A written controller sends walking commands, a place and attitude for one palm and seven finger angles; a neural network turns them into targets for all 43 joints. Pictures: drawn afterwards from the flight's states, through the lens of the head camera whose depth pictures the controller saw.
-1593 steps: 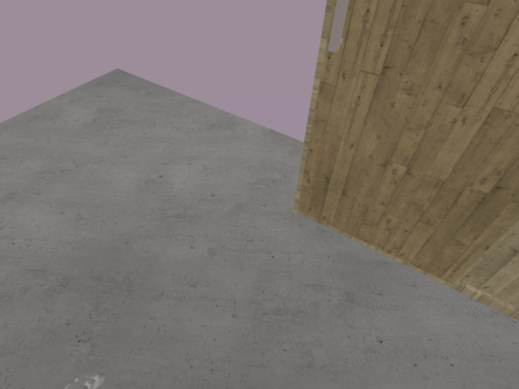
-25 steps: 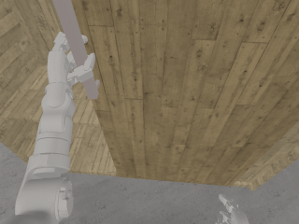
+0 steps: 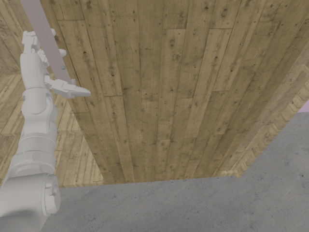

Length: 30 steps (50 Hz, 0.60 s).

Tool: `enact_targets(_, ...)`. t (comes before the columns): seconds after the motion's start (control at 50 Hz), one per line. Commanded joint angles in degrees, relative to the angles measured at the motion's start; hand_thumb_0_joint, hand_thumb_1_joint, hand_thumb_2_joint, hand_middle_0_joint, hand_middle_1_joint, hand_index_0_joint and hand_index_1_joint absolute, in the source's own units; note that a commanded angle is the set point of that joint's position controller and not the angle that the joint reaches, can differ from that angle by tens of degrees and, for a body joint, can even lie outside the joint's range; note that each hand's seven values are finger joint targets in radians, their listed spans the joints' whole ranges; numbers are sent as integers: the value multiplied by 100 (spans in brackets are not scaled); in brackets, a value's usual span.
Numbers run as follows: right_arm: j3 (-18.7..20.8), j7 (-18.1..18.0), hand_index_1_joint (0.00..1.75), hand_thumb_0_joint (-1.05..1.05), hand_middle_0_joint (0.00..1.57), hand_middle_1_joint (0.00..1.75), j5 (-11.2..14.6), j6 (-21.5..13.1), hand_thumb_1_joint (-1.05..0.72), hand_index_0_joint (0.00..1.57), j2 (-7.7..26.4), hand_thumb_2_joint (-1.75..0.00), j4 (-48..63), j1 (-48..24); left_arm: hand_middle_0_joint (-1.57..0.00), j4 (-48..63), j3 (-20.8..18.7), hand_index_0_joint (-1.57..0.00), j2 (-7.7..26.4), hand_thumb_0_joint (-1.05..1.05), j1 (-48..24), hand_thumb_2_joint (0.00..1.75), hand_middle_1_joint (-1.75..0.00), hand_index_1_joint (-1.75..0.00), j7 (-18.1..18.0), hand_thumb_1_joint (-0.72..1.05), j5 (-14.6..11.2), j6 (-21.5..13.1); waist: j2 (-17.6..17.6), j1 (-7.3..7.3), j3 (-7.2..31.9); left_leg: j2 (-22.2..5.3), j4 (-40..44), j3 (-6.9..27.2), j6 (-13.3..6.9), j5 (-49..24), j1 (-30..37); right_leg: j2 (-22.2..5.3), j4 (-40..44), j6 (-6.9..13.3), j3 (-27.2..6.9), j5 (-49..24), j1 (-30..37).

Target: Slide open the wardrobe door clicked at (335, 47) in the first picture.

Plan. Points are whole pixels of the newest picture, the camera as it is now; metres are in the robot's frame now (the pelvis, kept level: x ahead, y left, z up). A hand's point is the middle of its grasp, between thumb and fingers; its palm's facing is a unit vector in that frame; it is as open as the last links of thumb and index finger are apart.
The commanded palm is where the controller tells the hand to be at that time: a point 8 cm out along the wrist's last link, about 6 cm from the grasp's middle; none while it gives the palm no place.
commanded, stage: slip the hand off the handle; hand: left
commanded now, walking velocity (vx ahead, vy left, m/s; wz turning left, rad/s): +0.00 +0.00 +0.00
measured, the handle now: (52, 41) +0.48 +0.25 +0.26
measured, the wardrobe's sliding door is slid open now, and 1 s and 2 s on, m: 0.56 0.56 0.56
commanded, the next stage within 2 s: draw the hand back to the body in 1.40 s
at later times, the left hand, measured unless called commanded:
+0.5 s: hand (25, 72) +0.42 +0.31 +0.21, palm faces +0.35 -0.94 -0.07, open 14.7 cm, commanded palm +0.40 +0.34 +0.20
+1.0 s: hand (19, 90) +0.36 +0.30 +0.21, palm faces +0.35 -0.93 -0.08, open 14.7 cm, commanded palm +0.32 +0.34 +0.20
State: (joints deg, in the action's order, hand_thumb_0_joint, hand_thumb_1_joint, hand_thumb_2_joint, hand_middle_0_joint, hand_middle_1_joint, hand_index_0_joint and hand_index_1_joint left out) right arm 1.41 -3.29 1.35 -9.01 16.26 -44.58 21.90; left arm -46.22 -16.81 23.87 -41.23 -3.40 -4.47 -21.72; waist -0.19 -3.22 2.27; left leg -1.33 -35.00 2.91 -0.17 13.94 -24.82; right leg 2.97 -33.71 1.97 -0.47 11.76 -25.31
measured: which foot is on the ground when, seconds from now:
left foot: down 0.00-1.00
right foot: down 0.00-1.00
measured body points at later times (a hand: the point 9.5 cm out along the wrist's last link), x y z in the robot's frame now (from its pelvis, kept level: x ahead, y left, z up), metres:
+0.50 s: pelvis +0.05 +0.06 +0.00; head +0.06 +0.07 +0.45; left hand +0.40 +0.36 +0.22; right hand +0.20 -0.18 -0.08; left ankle +0.05 +0.15 -0.73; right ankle +0.06 -0.09 -0.72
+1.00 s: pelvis +0.04 +0.03 +0.00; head +0.03 +0.02 +0.45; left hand +0.34 +0.34 +0.21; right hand +0.18 -0.21 -0.09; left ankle +0.05 +0.15 -0.73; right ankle +0.06 -0.09 -0.73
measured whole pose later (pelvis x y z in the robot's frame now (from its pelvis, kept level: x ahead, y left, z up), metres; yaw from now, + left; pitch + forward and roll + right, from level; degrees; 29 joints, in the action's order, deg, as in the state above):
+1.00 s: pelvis +0.04 +0.03 +0.00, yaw +0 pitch +1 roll -1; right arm -1.8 -4.8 1.3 -7.1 14.0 -38.2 16.9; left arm -11.3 -22.6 20.2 -13.8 3.6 -10.2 -8.6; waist -1.8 1.8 3.9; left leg 0.5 -34.9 2.0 -0.2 17.6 -18.5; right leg 0.9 -33.5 -0.1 -1.3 16.0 -18.8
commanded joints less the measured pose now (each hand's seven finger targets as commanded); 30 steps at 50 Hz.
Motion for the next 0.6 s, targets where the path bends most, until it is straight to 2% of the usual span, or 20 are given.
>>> enact_targets(0.0,91,-51,30,0,20,30,-31,-440,-90,20,639,-90,1014,-706,-25,1717,339,-25,721,0,-2523,20,-115,-115,-78,-55,125,-277,-190,106,1260,191,633,-286,-259,1179,494,-354,923,-82,-230,1662,375)
enact_targets(0.02,88,-64,30,0,20,30,-56,-450,-90,20,668,-90,1018,-691,-25,1770,191,-25,846,0,-2424,20,-115,-115,-147,-55,125,-248,-66,112,1253,183,627,-285,-283,1054,470,-355,918,-85,-203,1517,461)
enact_targets(0.04,100,-97,30,0,20,30,-77,-403,-90,20,739,-90,984,-607,-25,1436,-575,-25,1719,0,-1920,20,-115,-115,-215,-55,206,-195,147,283,1155,168,623,-313,-281,985,205,-378,923,-96,-279,1567,663)
enact_targets(0.06,30,-88,30,0,20,30,-90,-373,-90,20,704,-90,1113,-701,-25,1799,-320,-25,1463,0,-1975,20,-115,-115,-198,-55,189,-179,70,237,1199,186,625,-378,-293,772,220,-395,878,-117,-268,1340,778)
enact_targets(0.08,51,-94,30,0,20,30,-93,-362,-90,20,683,-90,1142,-692,-25,2025,-465,-25,1544,0,-1937,20,-115,-115,-221,-55,173,-172,235,290,1351,164,635,-369,-291,590,305,-379,821,-108,-225,1121,927)
enact_targets(0.1,43,-106,30,0,20,30,-92,-364,-90,20,662,-90,1190,-747,-25,2147,-385,-25,1372,0,-1825,20,-115,-115,-178,-55,140,-133,123,292,1321,140,653,-380,-280,429,404,-356,771,-100,-173,846,919)
enact_targets(0.12,40,-129,30,0,20,30,-97,-342,-90,20,681,-90,1182,-729,-25,2129,-615,-25,1519,0,-1654,20,-115,-115,-165,-55,64,-91,233,338,1360,109,656,-326,-278,237,459,-323,709,-80,-96,594,991)
enact_targets(0.14,14,-135,30,0,20,30,-87,-324,-90,20,661,-90,1196,-742,-25,2142,-556,-25,1358,0,-1560,20,-115,-115,-111,-55,-11,-4,173,324,1316,90,679,-328,-252,45,533,-300,650,-78,-50,281,994)
enact_targets(0.16,24,-149,30,0,20,30,-76,-302,-90,20,664,-90,1220,-728,-25,2269,-671,-25,1372,0,-1438,20,-115,-115,-78,-55,-83,71,203,373,1415,73,684,-307,-221,-176,637,-282,579,-62,10,11,1057)
enact_targets(0.18,0,-160,30,0,20,30,-76,-288,-90,20,643,-90,1255,-760,-25,2353,-530,-25,1155,0,-1428,20,-115,-115,-27,-55,-143,168,122,350,1361,65,697,-297,-200,-323,716,-275,541,-58,60,-188,1007)
enact_targets(0.2,20,-173,30,0,20,30,-78,-271,-90,20,647,-90,1262,-743,-25,2501,-696,-25,1259,0,-1373,20,-115,-115,-18,-55,-185,243,106,386,1485,56,653,-299,-188,-591,829,-264,488,-52,78,-450,1056)
enact_targets(0.24,-7,-166,30,0,20,30,-100,-240,-90,20,596,-90,1334,-758,-25,2864,-739,-25,1229,0,-1135,20,-115,-115,-6,-55,-161,380,-164,492,1667,34,621,-252,-138,-1197,1028,-260,334,-18,143,-887,1124)
enact_targets(0.28,-1,-135,30,0,20,30,-108,-200,-90,20,552,-90,1378,-736,-25,3221,-661,-25,1084,0,-940,20,-115,-115,-11,-55,-116,534,-194,501,1790,8,547,-234,-88,-1746,1228,-246,262,-22,189,-1203,1113)
enact_targets(0.32,-15,-115,30,0,20,30,-112,-162,-90,20,535,-90,1410,-774,-25,3512,-615,-25,1057,0,-846,20,-115,-115,0,-55,-49,626,-464,493,1706,-27,491,-169,-30,-2169,1377,-232,243,-9,209,-1256,981)
enact_targets(0.36,-3,-88,30,0,20,30,-97,-146,-90,20,514,-90,1421,-751,-25,3853,-185,-25,691,0,-972,20,-115,-115,79,-55,1,693,-616,353,1742,-71,419,-104,51,-2473,1664,-214,235,-32,230,-1199,744)
enact_targets(0.42,38,-105,30,0,20,30,-107,-149,-90,20,547,-90,1391,-686,-25,4324,25,-25,575,0,-1214,20,-115,-115,237,-55,-33,700,-686,228,1956,-129,324,53,179,-2910,2081,-169,232,-35,254,-1137,559)
enact_targets(0.44,51,-103,30,0,20,30,-96,-156,-90,20,537,-90,1376,-682,-25,4427,104,-25,478,0,-1214,20,-115,-115,306,-55,-81,716,-869,239,2025,-117,288,78,210,-2993,2210,-172,231,-33,250,-1138,485)
enact_targets(0.48,32,-137,30,0,20,30,-74,-130,-90,20,550,-90,1291,-673,-25,4126,71,-25,505,0,-1064,20,-115,-115,430,-55,-160,809,-682,210,1758,-103,328,132,244,-2689,2056,-165,286,-27,279,-997,427)
enact_targets(0.52,15,-205,30,0,20,30,-56,-84,-90,20,592,-90,1223,-673,-25,3725,-120,-25,711,0,-1030,20,-115,-115,520,-55,-211,921,-399,191,1473,-48,413,117,189,-2146,1722,-161,373,-9,287,-886,488)
enact_targets(0.58,-36,-258,30,0,20,30,-11,-67,-90,20,567,-90,1245,-783,-25,3541,-172,-25,801,0,-1240,20,-115,-115,587,-55,-250,1042,-571,227,1394,26,537,143,195,-1520,1518,-196,385,23,303,-639,501)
